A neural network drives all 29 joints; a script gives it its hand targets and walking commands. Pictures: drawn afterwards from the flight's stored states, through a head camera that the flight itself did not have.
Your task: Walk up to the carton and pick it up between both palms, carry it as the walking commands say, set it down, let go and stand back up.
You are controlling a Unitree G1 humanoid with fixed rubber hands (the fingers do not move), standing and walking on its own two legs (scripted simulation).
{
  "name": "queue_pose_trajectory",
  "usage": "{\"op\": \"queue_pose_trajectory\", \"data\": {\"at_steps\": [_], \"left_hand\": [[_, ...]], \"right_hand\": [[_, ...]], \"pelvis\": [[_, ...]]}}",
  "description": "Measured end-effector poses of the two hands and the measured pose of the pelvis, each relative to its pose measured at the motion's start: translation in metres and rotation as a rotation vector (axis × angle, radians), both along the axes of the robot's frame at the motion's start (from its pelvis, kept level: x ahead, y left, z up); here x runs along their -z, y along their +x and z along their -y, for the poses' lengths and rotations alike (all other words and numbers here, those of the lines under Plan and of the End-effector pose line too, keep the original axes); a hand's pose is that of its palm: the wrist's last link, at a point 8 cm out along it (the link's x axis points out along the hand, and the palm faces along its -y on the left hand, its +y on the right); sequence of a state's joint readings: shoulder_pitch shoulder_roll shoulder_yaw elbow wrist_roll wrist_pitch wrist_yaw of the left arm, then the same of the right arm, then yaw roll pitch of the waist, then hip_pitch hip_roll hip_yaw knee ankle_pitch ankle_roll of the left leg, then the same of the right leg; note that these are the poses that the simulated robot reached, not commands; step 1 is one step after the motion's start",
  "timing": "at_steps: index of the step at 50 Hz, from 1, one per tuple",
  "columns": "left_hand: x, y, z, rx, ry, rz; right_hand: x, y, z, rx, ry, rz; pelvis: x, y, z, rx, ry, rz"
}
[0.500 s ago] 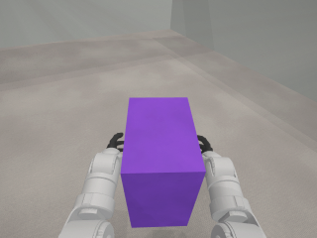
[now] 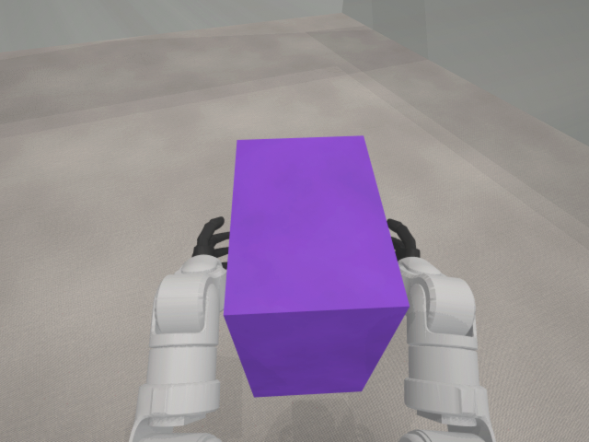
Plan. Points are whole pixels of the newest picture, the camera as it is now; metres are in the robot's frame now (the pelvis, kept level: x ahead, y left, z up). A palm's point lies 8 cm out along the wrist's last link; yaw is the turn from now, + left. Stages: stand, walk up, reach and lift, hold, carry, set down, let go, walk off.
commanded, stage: carry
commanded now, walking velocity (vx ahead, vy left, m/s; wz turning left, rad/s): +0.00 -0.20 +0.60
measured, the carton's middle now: (304, 276) +0.34 -0.01 +0.06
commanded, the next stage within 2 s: none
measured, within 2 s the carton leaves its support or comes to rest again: neither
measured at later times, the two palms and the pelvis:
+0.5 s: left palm (177, 319) +0.24 +0.14 +0.11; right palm (390, 291) +0.28 -0.11 +0.10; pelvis -0.03 -0.04 +0.00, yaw +10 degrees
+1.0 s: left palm (164, 401) +0.16 +0.14 +0.10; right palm (387, 312) +0.25 -0.10 +0.11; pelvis -0.07 -0.10 +0.01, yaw +21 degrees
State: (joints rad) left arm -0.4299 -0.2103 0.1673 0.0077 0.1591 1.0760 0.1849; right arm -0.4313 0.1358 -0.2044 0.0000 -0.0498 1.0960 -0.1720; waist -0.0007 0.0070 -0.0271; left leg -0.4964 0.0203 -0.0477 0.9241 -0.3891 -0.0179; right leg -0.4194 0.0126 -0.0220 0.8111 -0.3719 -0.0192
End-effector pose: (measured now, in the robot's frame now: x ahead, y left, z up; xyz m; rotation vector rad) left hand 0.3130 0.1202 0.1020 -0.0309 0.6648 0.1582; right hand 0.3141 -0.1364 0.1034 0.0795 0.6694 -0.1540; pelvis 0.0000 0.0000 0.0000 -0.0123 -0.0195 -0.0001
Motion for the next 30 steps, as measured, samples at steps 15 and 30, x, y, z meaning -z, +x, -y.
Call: {"op": "queue_pose_trajectory", "data": {"at_steps": [15, 30], "left_hand": [[0.013, -0.040, -0.028, -0.130, -0.081, -0.017], [0.012, -0.097, -0.049, -0.278, -0.075, -0.008]], "right_hand": [[0.000, -0.013, -0.030, -0.098, -0.031, -0.025], [0.003, -0.032, -0.057, -0.263, -0.044, -0.019]], "pelvis": [[-0.002, -0.014, 0.018, -0.088, -0.037, -0.063], [0.002, -0.035, 0.039, -0.264, -0.077, -0.045]]}}
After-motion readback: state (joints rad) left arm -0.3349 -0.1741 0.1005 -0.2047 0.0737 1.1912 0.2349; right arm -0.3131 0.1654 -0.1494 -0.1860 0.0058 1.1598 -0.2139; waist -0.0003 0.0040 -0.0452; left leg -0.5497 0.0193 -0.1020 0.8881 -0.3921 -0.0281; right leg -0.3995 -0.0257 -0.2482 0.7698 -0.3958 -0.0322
